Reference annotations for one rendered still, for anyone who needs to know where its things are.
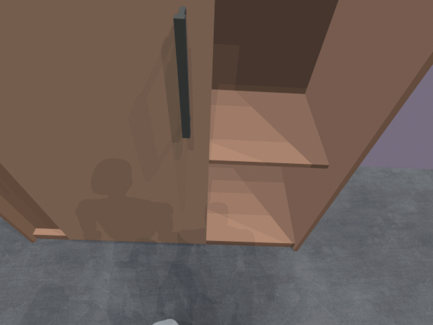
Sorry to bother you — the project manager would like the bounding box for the handle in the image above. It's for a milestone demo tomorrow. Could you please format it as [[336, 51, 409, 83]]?
[[173, 6, 191, 138]]

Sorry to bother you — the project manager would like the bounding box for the wardrobe door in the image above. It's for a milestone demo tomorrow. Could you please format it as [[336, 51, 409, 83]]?
[[0, 163, 59, 229], [0, 0, 215, 244]]

